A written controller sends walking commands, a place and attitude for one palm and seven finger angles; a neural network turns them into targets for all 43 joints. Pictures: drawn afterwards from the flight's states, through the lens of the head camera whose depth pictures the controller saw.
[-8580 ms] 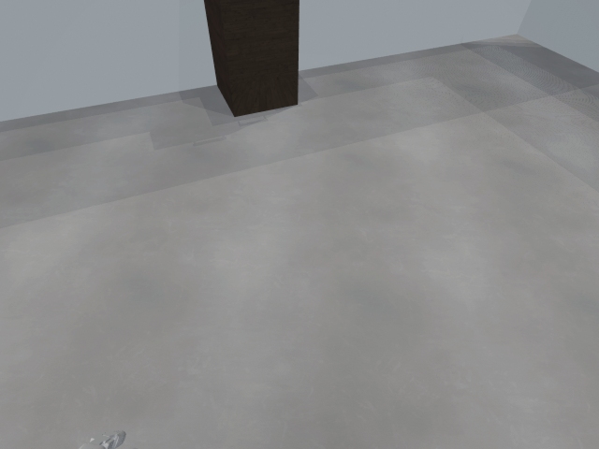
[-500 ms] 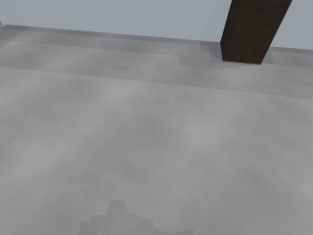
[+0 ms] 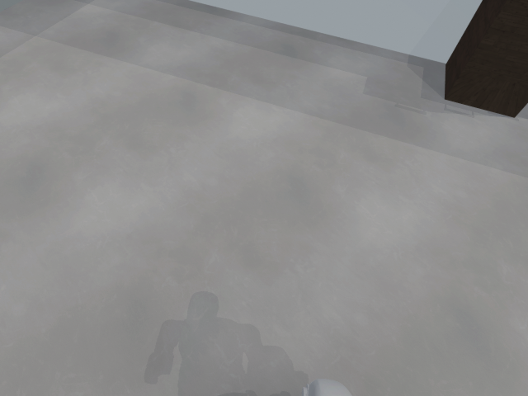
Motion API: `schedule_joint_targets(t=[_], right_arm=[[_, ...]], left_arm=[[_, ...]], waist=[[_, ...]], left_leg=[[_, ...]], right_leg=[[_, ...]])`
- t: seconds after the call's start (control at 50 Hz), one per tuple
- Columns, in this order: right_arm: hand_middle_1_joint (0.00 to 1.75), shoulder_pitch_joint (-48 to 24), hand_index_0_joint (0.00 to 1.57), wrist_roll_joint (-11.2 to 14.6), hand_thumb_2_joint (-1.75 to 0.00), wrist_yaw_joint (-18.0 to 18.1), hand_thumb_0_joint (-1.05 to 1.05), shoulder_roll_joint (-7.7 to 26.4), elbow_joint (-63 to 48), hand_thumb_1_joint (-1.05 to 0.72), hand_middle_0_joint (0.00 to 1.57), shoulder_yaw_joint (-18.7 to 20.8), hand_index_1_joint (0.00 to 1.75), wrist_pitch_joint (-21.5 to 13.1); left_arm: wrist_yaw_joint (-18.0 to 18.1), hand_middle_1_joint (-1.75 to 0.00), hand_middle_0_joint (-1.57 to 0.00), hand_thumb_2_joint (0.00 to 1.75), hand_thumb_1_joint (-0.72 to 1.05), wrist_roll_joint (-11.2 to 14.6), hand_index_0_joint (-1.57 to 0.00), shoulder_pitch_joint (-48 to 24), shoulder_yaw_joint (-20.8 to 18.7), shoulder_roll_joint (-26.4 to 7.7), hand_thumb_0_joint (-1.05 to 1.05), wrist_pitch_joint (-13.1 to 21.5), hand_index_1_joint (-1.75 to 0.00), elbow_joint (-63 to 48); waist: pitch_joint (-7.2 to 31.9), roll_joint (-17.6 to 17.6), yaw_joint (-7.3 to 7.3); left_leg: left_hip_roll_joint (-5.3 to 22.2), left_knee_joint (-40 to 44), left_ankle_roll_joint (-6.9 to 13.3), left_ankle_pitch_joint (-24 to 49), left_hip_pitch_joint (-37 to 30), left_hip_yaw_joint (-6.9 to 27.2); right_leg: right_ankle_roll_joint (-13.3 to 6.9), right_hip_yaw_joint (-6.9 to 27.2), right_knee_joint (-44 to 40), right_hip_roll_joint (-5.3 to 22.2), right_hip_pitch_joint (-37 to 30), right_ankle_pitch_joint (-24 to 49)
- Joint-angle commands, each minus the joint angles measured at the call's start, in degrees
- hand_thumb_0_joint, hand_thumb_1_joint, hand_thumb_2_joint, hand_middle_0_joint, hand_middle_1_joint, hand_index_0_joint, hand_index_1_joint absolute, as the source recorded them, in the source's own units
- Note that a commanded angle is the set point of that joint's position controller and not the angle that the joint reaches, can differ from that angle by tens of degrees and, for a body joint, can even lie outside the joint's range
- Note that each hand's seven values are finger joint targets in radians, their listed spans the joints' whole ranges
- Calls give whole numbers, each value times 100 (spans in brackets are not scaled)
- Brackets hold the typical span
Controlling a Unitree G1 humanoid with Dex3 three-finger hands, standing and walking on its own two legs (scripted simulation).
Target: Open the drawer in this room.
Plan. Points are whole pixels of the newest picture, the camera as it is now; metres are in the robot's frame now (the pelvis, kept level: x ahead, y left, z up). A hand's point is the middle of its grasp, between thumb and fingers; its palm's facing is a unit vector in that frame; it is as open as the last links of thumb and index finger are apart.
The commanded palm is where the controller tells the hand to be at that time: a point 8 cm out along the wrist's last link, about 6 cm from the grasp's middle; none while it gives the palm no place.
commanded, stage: stand and wait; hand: left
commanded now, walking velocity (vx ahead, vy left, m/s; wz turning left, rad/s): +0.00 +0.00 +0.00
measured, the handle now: out of the picture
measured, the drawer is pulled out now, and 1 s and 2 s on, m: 0.00 0.00 0.00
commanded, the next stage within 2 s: turn or walk to find it in 0.04 s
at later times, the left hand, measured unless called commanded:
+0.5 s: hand out of the picture +0.01 +0.13 -0.15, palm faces +0.20 -0.94 -0.29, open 7.4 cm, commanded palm none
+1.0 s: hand out of the picture -0.10 +0.19 -0.18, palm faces +0.45 -0.86 -0.24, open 7.4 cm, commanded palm none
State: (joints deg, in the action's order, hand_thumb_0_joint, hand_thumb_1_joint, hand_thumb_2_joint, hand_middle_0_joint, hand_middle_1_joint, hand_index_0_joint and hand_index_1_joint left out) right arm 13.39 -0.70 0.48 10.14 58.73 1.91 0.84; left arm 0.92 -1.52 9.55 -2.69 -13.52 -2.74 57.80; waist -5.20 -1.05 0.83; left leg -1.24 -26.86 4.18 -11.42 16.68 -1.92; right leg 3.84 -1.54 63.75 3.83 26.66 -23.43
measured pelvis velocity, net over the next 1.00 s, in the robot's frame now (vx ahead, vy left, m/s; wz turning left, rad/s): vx -0.04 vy -0.02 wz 0.42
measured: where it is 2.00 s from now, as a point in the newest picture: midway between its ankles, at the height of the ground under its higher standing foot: outside the picture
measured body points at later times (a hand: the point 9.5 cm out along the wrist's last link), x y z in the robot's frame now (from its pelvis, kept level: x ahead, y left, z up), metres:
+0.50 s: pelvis -0.01 -0.07 +0.00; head +0.01 -0.10 +0.45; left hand +0.00 +0.18 -0.13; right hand +0.08 -0.31 -0.17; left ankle -0.04 +0.07 -0.66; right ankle -0.02 -0.16 -0.74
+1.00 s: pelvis -0.04 -0.02 +0.00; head -0.01 +0.02 +0.45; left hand -0.12 +0.24 -0.16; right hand +0.16 -0.20 -0.13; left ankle -0.09 +0.06 -0.74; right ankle -0.01 -0.18 -0.66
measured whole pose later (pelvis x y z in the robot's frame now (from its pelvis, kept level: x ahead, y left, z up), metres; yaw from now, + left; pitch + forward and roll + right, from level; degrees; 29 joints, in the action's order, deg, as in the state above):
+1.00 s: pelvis -0.04 -0.02 +0.00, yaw +24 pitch +0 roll -2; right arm 7.0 -0.8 0.4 11.1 55.0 2.0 1.2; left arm 1.0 -1.4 12.6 -3.9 -15.1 -3.2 57.4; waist -4.2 -2.0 -1.3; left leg 0.2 -28.2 2.3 -16.5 12.2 -1.5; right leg 4.5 -3.6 61.9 6.0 25.4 -25.4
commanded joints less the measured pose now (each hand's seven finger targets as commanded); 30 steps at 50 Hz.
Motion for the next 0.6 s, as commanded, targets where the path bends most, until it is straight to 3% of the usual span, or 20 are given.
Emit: schedule_joint_targets(t=[0.0,0.1,0.16,0.22,0.26,0.28,0.3,0.32,0.34,0.36,0.38,0.4,0.42,0.46,0.58], right_arm=[[30,339,20,2,-90,137,0,1076,-274,-90,20,274,30,-161],[30,335,20,-42,-90,108,0,1100,-256,-90,20,306,30,-81],[30,216,20,-67,-90,79,0,1217,-324,-90,20,351,30,-30],[30,50,20,-77,-90,49,0,1268,-426,-90,20,395,30,1],[30,-63,20,-45,-90,29,0,1258,-491,-90,20,414,30,21],[30,-56,20,-17,-90,8,0,1141,-531,-90,20,412,30,31],[30,22,20,37,-90,-27,0,860,-581,-90,20,378,30,41],[30,-116,20,13,-90,-28,0,596,-772,-90,20,321,30,45],[30,-270,20,-54,-90,-32,0,909,-763,-90,20,414,30,92],[30,-198,20,-85,-90,-51,0,891,-667,-90,20,427,30,164],[30,-62,20,-79,-90,-63,0,869,-539,-90,20,431,30,201],[30,60,20,-68,-90,-91,0,863,-481,-90,20,432,30,211],[30,135,20,-64,-90,-111,0,788,-413,-90,20,410,30,219],[30,76,20,-54,-90,-113,0,734,-423,-90,20,380,30,218],[30,-528,20,-46,-90,-97,0,709,-587,-90,20,294,30,230]], left_arm=[[31,-30,-20,90,90,12,-20,221,-69,-375,0,105,-30,-271],[49,-30,-20,90,90,28,-20,-43,-70,-362,0,63,-30,-370],[63,-30,-20,90,90,54,-20,30,-61,-296,0,71,-30,-416],[72,-30,-20,90,90,73,-20,345,-70,-299,0,118,-30,-385],[88,-30,-20,90,90,79,-20,698,-84,-333,0,175,-30,-308],[103,-30,-20,90,90,65,-20,847,-114,-417,0,222,-30,-293],[140,-30,-20,90,90,-7,-20,893,-177,-818,0,288,-30,-350],[150,-30,-20,90,90,-48,-20,783,-261,-1262,0,306,-30,-471],[146,-30,-20,90,90,14,-20,634,-232,-1195,0,279,-30,-578],[161,-30,-20,90,90,24,-20,291,-228,-954,0,310,-30,-651],[148,-30,-20,90,90,39,-20,67,-212,-825,0,331,-30,-683],[148,-30,-20,90,90,47,-20,-45,-155,-680,0,333,-30,-723],[128,-30,-20,90,90,43,-20,-29,-112,-590,0,371,-30,-741],[124,-30,-20,90,90,38,-20,267,-106,-575,0,400,-30,-660],[115,-30,-20,90,90,-14,-20,879,-159,-765,0,365,-30,-451]], waist=[[1031,658,19],[504,939,126],[469,1044,93],[575,999,-14],[710,842,-163],[724,545,-222],[783,-429,-229],[462,-1769,-267],[371,-1168,-275],[173,-1007,-61],[87,-929,62],[89,-672,166],[89,-611,180],[287,-650,68],[375,-848,-260]], left_leg=[[1406,1022,448,1454,-1356,1496],[1436,1180,592,795,-779,1894],[1458,1165,632,547,-432,2094],[1328,1000,559,643,-232,2180],[1126,688,354,533,108,2048],[861,409,120,227,496,1841],[367,-499,-227,-426,1209,1308],[-329,-1846,-566,-1773,1902,463],[-113,-2896,-527,-1961,1610,642],[0,-3475,-526,-1619,1667,813],[48,-3890,-572,-1351,1655,705],[134,-4085,-603,-1139,1594,625],[161,-4206,-663,-876,1557,527],[203,-4168,-756,-772,1604,417],[335,-3231,-851,-1237,1505,175]], right_leg=[[71,167,-185,75,386,215],[57,112,-1071,0,63,-129],[-9,78,-1629,-78,-356,-210],[-65,0,-2388,-208,-867,-2],[-83,-74,-3438,-217,-1582,706],[-111,-21,-4171,-83,-2106,1081],[-369,926,-4825,827,-2618,718],[-962,2345,-5184,2113,-2314,827],[-1259,2114,-5169,2345,-1489,1088],[-1177,1612,-5172,1952,-1239,1122],[-1064,1265,-5060,1689,-1195,1348],[-966,903,-4856,1494,-1207,1820],[-912,492,-4725,1315,-1305,2257],[-946,242,-4559,1280,-1706,2824],[-1137,181,-4358,1521,-2276,3511]])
